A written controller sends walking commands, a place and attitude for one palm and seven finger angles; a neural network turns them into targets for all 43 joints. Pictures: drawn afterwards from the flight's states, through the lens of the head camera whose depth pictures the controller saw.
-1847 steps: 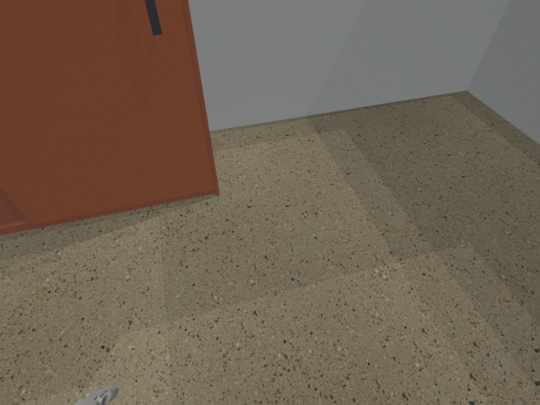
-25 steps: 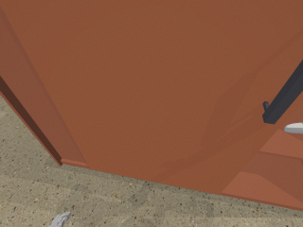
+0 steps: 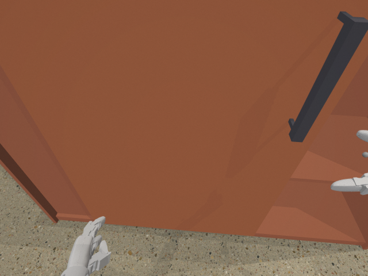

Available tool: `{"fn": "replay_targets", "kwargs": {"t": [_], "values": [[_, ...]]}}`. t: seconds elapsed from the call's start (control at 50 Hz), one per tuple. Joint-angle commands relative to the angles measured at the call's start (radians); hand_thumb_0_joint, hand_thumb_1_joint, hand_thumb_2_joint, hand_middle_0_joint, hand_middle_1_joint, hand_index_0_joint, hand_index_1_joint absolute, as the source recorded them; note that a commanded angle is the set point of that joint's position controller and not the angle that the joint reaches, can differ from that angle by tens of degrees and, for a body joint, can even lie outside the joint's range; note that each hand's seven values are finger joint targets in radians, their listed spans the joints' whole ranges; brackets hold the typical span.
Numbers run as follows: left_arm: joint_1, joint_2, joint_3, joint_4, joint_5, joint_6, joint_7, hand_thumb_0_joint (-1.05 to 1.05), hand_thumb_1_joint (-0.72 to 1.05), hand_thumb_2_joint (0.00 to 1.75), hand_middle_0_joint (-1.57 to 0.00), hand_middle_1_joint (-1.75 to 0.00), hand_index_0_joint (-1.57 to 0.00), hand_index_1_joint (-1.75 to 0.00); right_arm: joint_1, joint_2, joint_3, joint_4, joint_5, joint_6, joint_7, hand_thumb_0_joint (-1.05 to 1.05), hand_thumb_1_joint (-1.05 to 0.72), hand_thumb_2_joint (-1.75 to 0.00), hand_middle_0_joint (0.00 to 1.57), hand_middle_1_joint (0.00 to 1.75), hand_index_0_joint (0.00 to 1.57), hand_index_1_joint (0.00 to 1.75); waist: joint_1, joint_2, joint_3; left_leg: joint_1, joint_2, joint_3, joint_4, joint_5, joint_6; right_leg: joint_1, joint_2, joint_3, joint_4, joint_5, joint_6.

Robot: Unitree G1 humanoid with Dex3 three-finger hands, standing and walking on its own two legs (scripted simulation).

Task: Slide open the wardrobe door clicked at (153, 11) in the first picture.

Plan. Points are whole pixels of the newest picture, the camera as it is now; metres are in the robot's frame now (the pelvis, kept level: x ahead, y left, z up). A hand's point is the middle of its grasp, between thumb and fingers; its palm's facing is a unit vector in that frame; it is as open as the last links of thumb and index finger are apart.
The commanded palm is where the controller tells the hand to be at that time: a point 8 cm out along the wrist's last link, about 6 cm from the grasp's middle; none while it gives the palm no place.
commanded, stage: draw the hand back to the body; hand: right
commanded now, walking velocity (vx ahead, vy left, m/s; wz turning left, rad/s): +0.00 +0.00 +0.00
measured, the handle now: (316, 85) +0.45 -0.29 +0.22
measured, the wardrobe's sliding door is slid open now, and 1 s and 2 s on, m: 0.59 0.59 0.59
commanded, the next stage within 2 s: step back with the hand held close in 1.68 s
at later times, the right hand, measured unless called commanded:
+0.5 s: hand out of the picture +0.24 -0.31 +0.18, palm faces +0.19 +0.98 -0.02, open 14.7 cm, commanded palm +0.20 -0.34 +0.18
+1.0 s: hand (361, 185) +0.23 -0.29 +0.17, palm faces +0.47 +0.83 -0.30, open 11.8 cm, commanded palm +0.18 -0.32 +0.18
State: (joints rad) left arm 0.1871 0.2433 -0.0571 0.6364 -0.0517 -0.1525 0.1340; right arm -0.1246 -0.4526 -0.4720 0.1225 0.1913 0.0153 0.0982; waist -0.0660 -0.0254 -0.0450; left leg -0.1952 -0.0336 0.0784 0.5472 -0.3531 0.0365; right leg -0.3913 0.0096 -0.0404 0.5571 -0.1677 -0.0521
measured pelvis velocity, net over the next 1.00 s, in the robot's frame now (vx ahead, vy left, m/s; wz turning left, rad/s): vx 0.01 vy -0.02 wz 0.03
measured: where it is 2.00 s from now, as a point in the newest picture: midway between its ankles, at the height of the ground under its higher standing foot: outside the picture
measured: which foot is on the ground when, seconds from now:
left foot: down 0.00-1.00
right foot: down 0.00-1.00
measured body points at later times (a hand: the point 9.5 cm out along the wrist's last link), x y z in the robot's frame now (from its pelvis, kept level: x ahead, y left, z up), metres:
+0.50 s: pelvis +0.00 +0.00 +0.00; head -0.05 +0.01 +0.45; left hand +0.18 +0.24 -0.05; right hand +0.22 -0.36 +0.19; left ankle -0.04 +0.09 -0.73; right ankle +0.08 -0.09 -0.73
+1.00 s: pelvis +0.01 -0.02 +0.01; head -0.02 -0.01 +0.46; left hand +0.18 +0.20 -0.07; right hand +0.20 -0.33 +0.18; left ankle -0.04 +0.09 -0.73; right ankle +0.08 -0.08 -0.73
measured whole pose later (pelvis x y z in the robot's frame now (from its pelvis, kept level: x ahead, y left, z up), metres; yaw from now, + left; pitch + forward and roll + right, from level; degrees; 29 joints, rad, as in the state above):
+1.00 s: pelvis +0.01 -0.02 +0.01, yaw +2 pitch -4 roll +1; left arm 0.21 0.22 -0.06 0.68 -0.01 -0.17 0.08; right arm 0.30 -0.35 -0.35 -0.26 0.10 -0.07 -0.11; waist -0.07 -0.04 0.01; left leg -0.04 -0.01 0.04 0.40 -0.29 0.01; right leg -0.22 0.04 -0.06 0.41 -0.12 -0.07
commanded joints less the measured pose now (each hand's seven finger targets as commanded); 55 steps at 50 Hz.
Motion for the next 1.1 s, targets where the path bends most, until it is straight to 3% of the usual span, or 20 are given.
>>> {"fn": "replay_targets", "kwargs": {"t": [0.0,0.04,0.08,0.1,0.12,0.2,0.26,0.32,0.34,0.44,0.54,0.58,0.6,0.62,0.66,0.72,0.78,0.82,0.86,1.08], "values": [[-0.085,0.125,0.045,-0.127,0.0,-0.056,0.013,0.0,0.9,0.9,-0.2,-0.3,-0.2,-0.3,-0.247,-0.324,-0.123,-0.241,0.03,-0.069,-0.011,0.0,0.55,-0.2,0.25,1.15,0.25,1.15,0.01,-0.067,-0.169,-0.176,0.004,-0.048,-0.123,0.114,-0.011,0.295,-0.025,0.101,-0.088,-0.022,0.01],[-0.094,0.123,0.039,-0.118,-0.003,-0.054,0.023,0.0,0.9,0.9,-0.2,-0.3,-0.2,-0.3,-0.304,-0.336,-0.126,-0.219,0.028,-0.056,-0.018,0.0,0.55,-0.2,0.25,1.15,0.25,1.15,0.017,-0.051,-0.125,-0.184,0.006,-0.051,-0.138,0.086,-0.013,0.274,-0.026,0.102,-0.1,-0.066,0.01],[-0.104,0.117,0.035,-0.121,-0.002,-0.059,0.026,0.0,0.9,0.9,-0.2,-0.3,-0.2,-0.3,-0.341,-0.309,-0.094,-0.221,0.019,-0.039,-0.025,0.0,0.55,-0.2,0.25,1.15,0.25,1.15,0.023,-0.11,-0.125,-0.196,0.009,-0.057,-0.14,0.063,-0.012,0.284,-0.021,0.102,-0.109,-0.098,0.012],[-0.105,0.142,0.023,-0.115,-0.023,-0.067,0.034,0.0,0.9,0.9,-0.2,-0.3,-0.2,-0.3,-0.315,-0.252,-0.019,-0.105,0.121,0.012,0.103,0.0,0.55,-0.2,0.25,1.15,0.25,1.15,0.06,-0.075,-0.128,-0.148,0.016,-0.061,-0.165,0.076,-0.015,0.302,-0.023,0.103,-0.117,-0.093,0.012],[-0.112,0.141,0.026,-0.124,-0.034,-0.074,0.046,0.0,0.9,0.9,-0.2,-0.3,-0.2,-0.3,-0.341,-0.33,-0.075,-0.132,0.144,0.028,0.168,0.0,0.55,-0.2,0.25,1.15,0.25,1.15,0.037,-0.081,-0.149,-0.13,0.016,-0.066,-0.175,0.088,-0.02,0.313,-0.023,0.102,-0.11,-0.072,0.007],[-0.135,0.133,0.007,-0.158,-0.044,-0.101,0.05,0.0,0.9,0.9,-0.2,-0.3,-0.2,-0.3,-0.313,-0.352,-0.066,-0.154,0.183,0.092,0.31,0.0,0.55,-0.2,0.25,1.15,0.25,1.15,0.02,-0.102,-0.179,-0.105,0.022,-0.078,-0.174,0.18,-0.033,0.342,-0.014,0.097,-0.089,0.013,-0.003],[-0.131,0.132,0.011,-0.182,-0.043,-0.112,0.029,0.0,0.9,0.9,-0.2,-0.3,-0.2,-0.3,-0.205,-0.409,-0.154,-0.174,0.211,0.104,0.354,0.0,0.55,-0.2,0.25,1.15,0.25,1.15,-0.005,-0.059,-0.16,-0.093,0.025,-0.09,-0.172,0.23,-0.047,0.317,-0.016,0.1,-0.075,0.056,-0.004],[-0.126,0.131,0.016,-0.2,-0.044,-0.117,0.007,0.0,0.9,0.9,-0.2,-0.3,-0.2,-0.3,-0.117,-0.402,-0.205,-0.18,0.229,0.11,0.327,0.0,0.55,-0.2,0.25,1.15,0.25,1.15,-0.015,-0.012,-0.122,-0.124,0.016,-0.075,-0.176,0.185,-0.043,0.291,-0.017,0.102,-0.085,0.031,0.003],[-0.129,0.13,0.019,-0.202,-0.045,-0.119,0.0,0.0,0.9,0.9,-0.2,-0.3,-0.2,-0.3,-0.105,-0.389,-0.21,-0.196,0.237,0.106,0.31,0.0,0.55,-0.2,0.25,1.15,0.25,1.15,-0.021,-0.034,-0.114,-0.118,0.016,-0.079,-0.178,0.175,-0.042,0.29,-0.017,0.1,-0.083,0.034,0.007],[-0.131,0.129,0.023,-0.215,-0.049,-0.135,-0.01,0.0,0.9,0.9,-0.2,-0.3,-0.2,-0.3,-0.064,-0.261,-0.113,-0.279,0.232,0.129,0.275,0.0,0.55,-0.2,0.25,1.15,0.25,1.15,0.0,-0.086,-0.072,-0.174,0.014,-0.081,-0.185,0.092,-0.043,0.308,-0.025,0.104,-0.095,-0.046,0.01],[-0.125,0.134,0.023,-0.207,-0.043,-0.148,0.007,0.0,0.9,0.9,-0.2,-0.3,-0.2,-0.3,-0.105,-0.271,-0.084,-0.413,0.21,0.117,0.26,0.0,0.44,-0.25,0.25,1.09,0.25,1.09,0.013,-0.069,-0.088,-0.172,0.005,-0.069,-0.187,0.063,-0.046,0.33,-0.023,0.112,-0.109,-0.075,0.001],[-0.126,0.13,0.021,-0.202,-0.035,-0.16,0.011,0.0,0.9,0.9,-0.2,-0.3,-0.2,-0.3,-0.092,-0.298,-0.118,-0.472,0.208,0.099,0.248,0.0,0.37,-0.29,0.24,1.04,0.24,1.04,0.003,-0.105,-0.117,-0.146,0.005,-0.059,-0.179,0.082,-0.029,0.352,-0.023,0.121,-0.122,-0.054,0.004],[-0.123,0.145,0.032,-0.167,0.018,-0.159,-0.014,0.0,0.9,0.9,-0.2,-0.3,-0.2,-0.3,-0.073,-0.4,-0.141,-0.514,0.029,0.008,0.056,0.0,0.33,-0.31,0.24,1.02,0.24,1.02,-0.005,-0.128,0.01,-0.21,0.02,-0.111,-0.268,0.034,-0.015,0.285,-0.013,0.126,-0.138,-0.127,0.016],[-0.125,0.139,0.031,-0.149,0.02,-0.159,-0.019,0.0,0.9,0.9,-0.2,-0.3,-0.2,-0.3,0.031,-0.258,-0.071,-0.457,0.015,-0.02,-0.024,0.0,0.3,-0.32,0.24,1.0,0.24,1.0,0.015,-0.127,0.035,-0.203,0.039,-0.092,-0.25,0.014,-0.004,0.275,-0.025,0.144,-0.162,-0.193,0.028],[-0.13,0.13,0.034,-0.144,0.019,-0.147,-0.025,0.0,0.9,0.9,-0.2,-0.3,-0.2,-0.3,0.107,-0.188,-0.032,-0.5,-0.014,-0.051,-0.098,0.0,0.22,-0.36,0.24,0.96,0.24,0.96,0.014,-0.111,0.037,-0.172,0.039,-0.087,-0.241,-0.005,-0.003,0.272,-0.035,0.147,-0.19,-0.257,0.029],[-0.121,0.128,0.041,-0.138,0.026,-0.13,-0.032,0.0,0.9,0.9,-0.2,-0.3,-0.2,-0.3,0.136,-0.173,-0.019,-0.584,-0.051,-0.11,-0.166,0.0,0.12,-0.41,0.24,0.89,0.24,0.89,0.012,-0.133,-0.062,-0.104,0.034,-0.079,-0.217,0.024,-0.001,0.33,-0.042,0.157,-0.223,-0.273,0.029],[-0.119,0.128,0.048,-0.132,0.031,-0.116,-0.031,0.0,0.9,0.9,-0.2,-0.3,-0.2,-0.3,0.185,-0.147,0.004,-0.585,-0.073,-0.131,-0.203,0.0,0.01,-0.46,0.23,0.83,0.23,0.83,0.01,-0.05,-0.091,-0.063,0.029,-0.077,-0.219,0.056,-0.006,0.347,-0.044,0.141,-0.227,-0.197,0.023],[-0.126,0.125,0.05,-0.13,0.032,-0.099,-0.032,0.0,0.9,0.9,-0.2,-0.3,-0.2,-0.3,0.209,-0.135,0.016,-0.575,-0.081,-0.136,-0.214,0.0,-0.07,-0.5,0.23,0.79,0.23,0.79,0.011,-0.03,-0.058,-0.07,0.027,-0.076,-0.229,0.044,-0.01,0.348,-0.049,0.14,-0.245,-0.211,0.022],[-0.133,0.118,0.052,-0.126,0.032,-0.088,-0.032,0.0,0.9,0.9,-0.2,-0.3,-0.2,-0.3,0.226,-0.106,0.045,-0.574,-0.087,-0.142,-0.219,0.0,-0.14,-0.53,0.23,0.75,0.23,0.75,0.015,-0.045,-0.019,-0.055,0.031,-0.078,-0.236,0.047,-0.008,0.34,-0.053,0.139,-0.259,-0.21,0.022],[-0.142,0.11,0.056,-0.148,0.048,-0.049,-0.053,0.0,0.9,0.9,-0.2,-0.3,-0.2,-0.3,0.399,-0.114,0.023,-0.68,-0.103,-0.154,-0.218,0.0,-0.54,-0.73,0.21,0.51,0.21,0.51,-0.012,-0.06,-0.035,0.014,0.026,-0.067,-0.252,0.168,-0.002,0.389,-0.052,0.116,-0.247,0.011,0.032]]}}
